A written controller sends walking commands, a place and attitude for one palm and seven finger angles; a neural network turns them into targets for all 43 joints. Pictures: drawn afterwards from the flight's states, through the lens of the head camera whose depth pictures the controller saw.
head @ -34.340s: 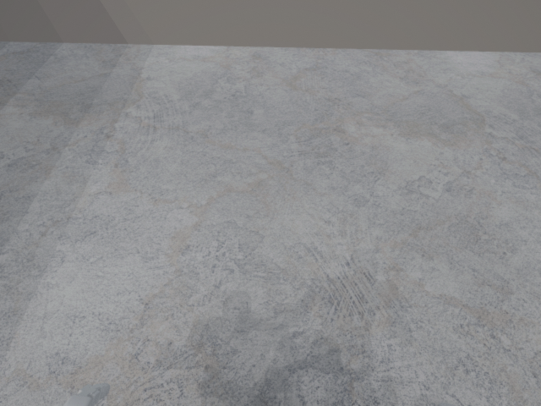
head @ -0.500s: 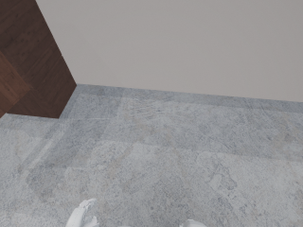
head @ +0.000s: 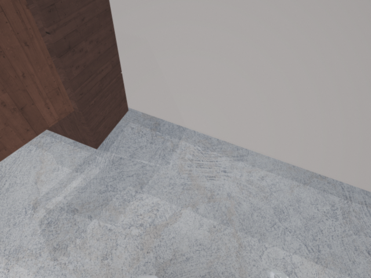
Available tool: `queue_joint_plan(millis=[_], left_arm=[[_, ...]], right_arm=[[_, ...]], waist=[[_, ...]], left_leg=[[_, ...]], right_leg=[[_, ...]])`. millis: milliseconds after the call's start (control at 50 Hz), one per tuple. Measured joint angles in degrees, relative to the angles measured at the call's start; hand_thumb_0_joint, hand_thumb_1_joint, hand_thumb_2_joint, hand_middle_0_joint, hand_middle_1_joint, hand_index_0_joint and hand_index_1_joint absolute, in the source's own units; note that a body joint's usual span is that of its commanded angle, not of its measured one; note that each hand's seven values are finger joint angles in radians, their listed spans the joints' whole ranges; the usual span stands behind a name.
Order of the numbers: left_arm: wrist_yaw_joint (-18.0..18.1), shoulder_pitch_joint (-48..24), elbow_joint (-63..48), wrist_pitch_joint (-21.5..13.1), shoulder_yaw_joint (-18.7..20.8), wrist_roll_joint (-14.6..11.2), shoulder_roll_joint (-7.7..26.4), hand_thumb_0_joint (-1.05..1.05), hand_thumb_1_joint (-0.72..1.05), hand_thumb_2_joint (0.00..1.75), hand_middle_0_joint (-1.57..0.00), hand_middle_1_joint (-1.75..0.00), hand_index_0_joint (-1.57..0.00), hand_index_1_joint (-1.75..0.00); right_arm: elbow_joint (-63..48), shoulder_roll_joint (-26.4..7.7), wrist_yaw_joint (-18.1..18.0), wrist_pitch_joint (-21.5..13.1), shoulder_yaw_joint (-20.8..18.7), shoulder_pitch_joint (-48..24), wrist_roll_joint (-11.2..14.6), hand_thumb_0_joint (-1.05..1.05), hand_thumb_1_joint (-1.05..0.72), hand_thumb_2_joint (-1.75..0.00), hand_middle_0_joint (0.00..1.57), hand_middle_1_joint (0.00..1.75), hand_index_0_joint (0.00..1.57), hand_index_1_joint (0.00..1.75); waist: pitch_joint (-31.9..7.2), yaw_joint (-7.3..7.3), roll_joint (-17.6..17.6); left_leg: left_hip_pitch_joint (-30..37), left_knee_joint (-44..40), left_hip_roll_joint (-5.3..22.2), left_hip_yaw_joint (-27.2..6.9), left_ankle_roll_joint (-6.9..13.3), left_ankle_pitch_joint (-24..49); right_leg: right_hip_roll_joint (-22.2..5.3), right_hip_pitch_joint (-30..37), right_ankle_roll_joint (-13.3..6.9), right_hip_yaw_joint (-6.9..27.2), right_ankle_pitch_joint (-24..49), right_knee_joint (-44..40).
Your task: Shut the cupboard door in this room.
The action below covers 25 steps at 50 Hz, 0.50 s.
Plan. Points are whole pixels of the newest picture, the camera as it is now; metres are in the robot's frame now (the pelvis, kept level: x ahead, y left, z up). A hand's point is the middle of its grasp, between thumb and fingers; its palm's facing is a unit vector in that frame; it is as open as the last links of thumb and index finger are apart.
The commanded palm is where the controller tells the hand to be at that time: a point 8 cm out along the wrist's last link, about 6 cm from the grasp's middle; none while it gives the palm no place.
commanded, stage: walk to a spot facing it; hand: left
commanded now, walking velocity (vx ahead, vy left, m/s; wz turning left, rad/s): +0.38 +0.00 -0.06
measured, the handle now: out of the picture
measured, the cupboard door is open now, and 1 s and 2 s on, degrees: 79 79 79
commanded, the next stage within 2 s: turn to face it in 0.50 s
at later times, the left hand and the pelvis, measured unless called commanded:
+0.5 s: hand (156, 191) +0.36 +0.12 -0.17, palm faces -0.10 -0.98 -0.18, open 7.4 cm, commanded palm none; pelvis +0.22 -0.05 -0.02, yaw -3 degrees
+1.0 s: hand (150, 205) +0.33 +0.13 -0.19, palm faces +0.27 -0.95 -0.16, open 7.4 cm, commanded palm none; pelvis +0.35 -0.04 -0.01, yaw +11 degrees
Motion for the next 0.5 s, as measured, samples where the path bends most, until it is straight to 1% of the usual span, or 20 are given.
queue_joint_plan(millis=[40, 80, 120, 180, 240, 340, 400, 440, 460, 480, 500], left_arm=[[0.0, -1.7, -1.1, 0.0, 0.3, 0.2, 0.1, 0.01, 0.91, 0.9, -0.2, -0.3, -0.19, -0.29], [-0.1, -3.6, -2.2, 0.2, 0.7, 0.4, 0.3, 0.01, 0.91, 0.9, -0.2, -0.3, -0.19, -0.29], [-0.1, -5.4, -3.4, 0.5, 1.1, 0.6, 0.5, 0.01, 0.91, 0.9, -0.2, -0.3, -0.19, -0.29], [-0.3, -7.8, -4.8, 0.9, 1.5, 0.5, 0.9, 0.01, 0.91, 0.9, -0.2, -0.3, -0.19, -0.29], [-0.5, -9.8, -5.7, 1.3, 1.6, 0.5, 1.1, 0.01, 0.91, 0.9, -0.19, -0.3, -0.19, -0.29], [-1.0, -12.8, -6.8, 1.7, 1.0, 0.2, 0.9, 0.01, 0.91, 0.9, -0.19, -0.3, -0.19, -0.29], [-1.1, -14.6, -7.5, 1.5, 0.6, 0.0, 0.4, 0.01, 0.91, 0.9, -0.19, -0.3, -0.19, -0.29], [-1.1, -15.5, -8.1, 0.9, 0.3, -0.1, -0.1, 0.01, 0.91, 0.9, -0.19, -0.3, -0.19, -0.29], [-1.1, -15.7, -8.4, 0.4, 0.1, -0.1, -0.3, 0.01, 0.91, 0.9, -0.19, -0.3, -0.19, -0.29], [-1.1, -15.6, -8.8, -0.4, -0.1, 0.0, -0.3, 0.01, 0.91, 0.9, -0.19, -0.3, -0.19, -0.29], [-1.0, -15.4, -9.0, -1.5, -0.1, 0.2, -0.2, 0.01, 0.91, 0.9, -0.2, -0.3, -0.19, -0.29]], right_arm=[[0.3, 0.3, -1.1, -0.8, -1.3, 2.0, 1.0, -0.02, -0.94, -0.89, 0.21, 0.3, 0.2, 0.3], [0.9, -0.5, -1.5, -1.2, -1.5, 3.8, 0.9, -0.03, -0.96, -0.89, 0.21, 0.3, 0.2, 0.3], [2.2, -1.0, -1.6, -1.0, -1.5, 6.0, 0.7, -0.03, -0.96, -0.89, 0.21, 0.3, 0.2, 0.3], [4.3, -1.0, -1.7, -0.5, -1.2, 9.6, 0.6, -0.03, -0.95, -0.89, 0.21, 0.3, 0.2, 0.3], [6.1, -0.2, -1.9, -0.4, -0.8, 13.1, 0.5, -0.01, -0.94, -0.89, 0.2, 0.3, 0.2, 0.3], [8.5, 1.4, -2.1, -0.4, -0.1, 18.0, 0.1, 0.0, -0.92, -0.89, 0.2, 0.3, 0.2, 0.3], [9.8, 2.0, -2.1, -0.2, 0.2, 20.2, -0.2, 0.0, -0.92, -0.89, 0.2, 0.3, 0.2, 0.3], [10.8, 2.2, -2.0, 0.0, 0.3, 21.3, -0.2, 0.0, -0.91, -0.89, 0.2, 0.3, 0.2, 0.3], [11.4, 2.3, -2.0, 0.2, 0.4, 21.8, -0.1, 0.0, -0.91, -0.89, 0.2, 0.3, 0.2, 0.3], [12.0, 2.5, -1.9, 0.5, 0.4, 22.3, 0.0, 0.0, -0.91, -0.89, 0.2, 0.3, 0.2, 0.3], [12.5, 2.9, -1.7, 0.8, 0.4, 22.8, 0.3, 0.01, -0.91, -0.89, 0.21, 0.3, 0.2, 0.3]], waist=[[-0.6, -0.65, -0.2], [-1.3, -1.3, -0.5], [-2.2, -1.57, -0.8], [-3.1, -1.88, -1.3], [-3.4, -2.61, -1.4], [-2.5, -4.65, -0.6], [-1.5, -5.9, 0.2], [-0.8, -6.41, 1.1], [-0.5, -6.45, 1.5], [-0.3, -6.29, 1.6], [-0.4, -5.93, 1.0]], left_leg=[[3.5, -4.4, -0.9, 0.3, 0.3, 0.9], [6.7, -8.2, -1.8, 0.5, 0.4, 1.6], [9.3, -11.2, -2.6, 0.5, 0.4, 1.8], [12.9, -14.3, -3.4, 0.7, 0.3, 1.3], [16.0, -16.1, -3.7, 0.8, -0.1, 0.0], [20.8, -17.6, -3.3, 1.2, -1.4, -3.1], [23.3, -17.6, -2.6, 1.7, -2.6, -5.7], [24.6, -16.3, -1.6, 2.0, -3.7, -8.1], [24.7, -14.3, -0.9, 2.1, -4.2, -9.8], [24.1, -10.3, -0.2, 2.1, -4.6, -11.7], [21.6, -2.9, 0.4, 2.0, -4.8, -13.3]], right_leg=[[-0.2, -4.7, 0.1, 1.1, 3.9, 1.2], [-0.5, -8.4, 0.4, 1.9, 7.8, 0.6], [-0.5, -11.3, 0.8, 2.5, 11.0, -0.5], [-0.4, -14.4, 1.2, 2.9, 14.4, -2.3], [-0.1, -15.7, 1.3, 2.5, 16.2, -5.7], [0.8, -14.4, 0.1, 0.7, 17.0, -16.3], [1.9, -12.1, -1.4, -0.4, 15.9, -23.4], [3.2, -9.7, -2.8, -1.2, 14.4, -27.5], [4.1, -8.0, -3.5, -1.7, 14.0, -29.7], [4.8, -5.5, -4.2, -2.1, 14.8, -32.3], [4.8, -3.6, -5.4, -2.0, 16.5, -33.6]])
